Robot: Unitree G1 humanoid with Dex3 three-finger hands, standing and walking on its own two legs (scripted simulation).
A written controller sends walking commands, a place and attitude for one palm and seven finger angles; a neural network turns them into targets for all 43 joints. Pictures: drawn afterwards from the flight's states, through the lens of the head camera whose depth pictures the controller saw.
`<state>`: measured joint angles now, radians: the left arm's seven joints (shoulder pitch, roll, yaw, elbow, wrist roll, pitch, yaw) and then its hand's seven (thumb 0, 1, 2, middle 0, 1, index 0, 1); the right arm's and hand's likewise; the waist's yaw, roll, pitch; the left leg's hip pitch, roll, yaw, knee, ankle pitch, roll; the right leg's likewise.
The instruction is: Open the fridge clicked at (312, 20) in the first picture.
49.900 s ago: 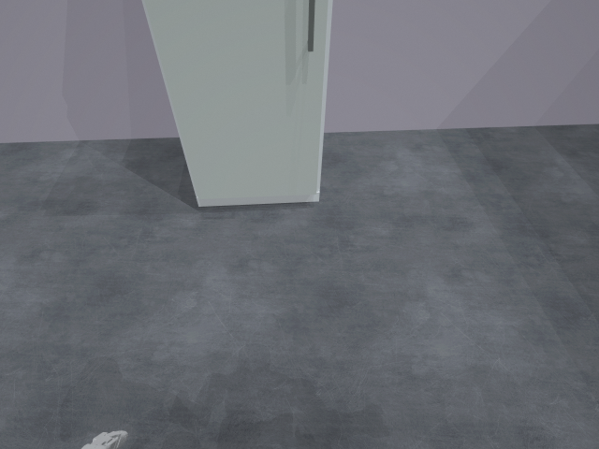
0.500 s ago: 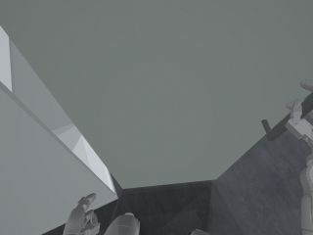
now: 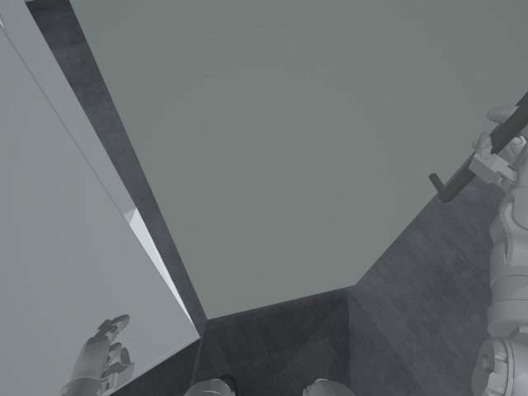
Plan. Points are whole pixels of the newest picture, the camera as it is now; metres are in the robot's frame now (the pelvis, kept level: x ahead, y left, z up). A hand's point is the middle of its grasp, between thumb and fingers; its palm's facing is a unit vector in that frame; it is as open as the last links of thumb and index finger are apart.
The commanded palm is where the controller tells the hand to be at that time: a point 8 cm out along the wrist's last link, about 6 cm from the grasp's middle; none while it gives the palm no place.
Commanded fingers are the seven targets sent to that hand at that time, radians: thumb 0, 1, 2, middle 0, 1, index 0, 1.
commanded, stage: stop walking and hold the door back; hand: right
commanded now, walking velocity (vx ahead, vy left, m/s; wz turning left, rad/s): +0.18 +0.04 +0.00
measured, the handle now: (500, 120) +0.48 -0.28 +0.16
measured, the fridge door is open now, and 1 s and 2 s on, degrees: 109 107 106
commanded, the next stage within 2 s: loosen the grip on the handle in 0.38 s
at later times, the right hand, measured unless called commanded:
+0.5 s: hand (480, 149) +0.45 -0.25 +0.14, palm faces +0.26 +0.94 -0.22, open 5.8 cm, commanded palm +0.41 -0.30 +0.13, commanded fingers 0.00 -0.66 -0.78 0.45 1.40 0.45 1.40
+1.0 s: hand (480, 156) +0.46 -0.28 +0.11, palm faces +0.28 +0.93 -0.25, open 13.7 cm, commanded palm +0.42 -0.31 +0.13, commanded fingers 0.00 0.55 -0.20 0.25 1.15 0.25 1.15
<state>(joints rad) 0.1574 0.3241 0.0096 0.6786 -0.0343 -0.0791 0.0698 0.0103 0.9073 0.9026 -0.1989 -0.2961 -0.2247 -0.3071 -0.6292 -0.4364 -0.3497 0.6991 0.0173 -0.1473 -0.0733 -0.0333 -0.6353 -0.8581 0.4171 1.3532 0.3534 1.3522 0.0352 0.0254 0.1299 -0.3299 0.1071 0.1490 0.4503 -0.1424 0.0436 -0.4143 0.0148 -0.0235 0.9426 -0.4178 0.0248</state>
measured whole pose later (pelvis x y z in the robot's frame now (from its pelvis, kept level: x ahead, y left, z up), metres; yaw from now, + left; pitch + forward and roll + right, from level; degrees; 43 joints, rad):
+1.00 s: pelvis -0.03 -0.03 -0.02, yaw +3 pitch +10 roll +0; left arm 0.37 0.29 0.00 0.71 -0.01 -0.11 0.04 0.01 0.91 0.90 -0.20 -0.30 -0.20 -0.29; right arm -0.84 -0.58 -0.41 1.05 -0.09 -0.20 -0.01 -0.01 0.48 -0.24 0.34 1.26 0.34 1.26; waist 0.12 0.02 -0.03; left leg -0.58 0.00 0.03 0.61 -0.20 0.02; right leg -0.52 -0.03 -0.06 0.65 -0.30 -0.01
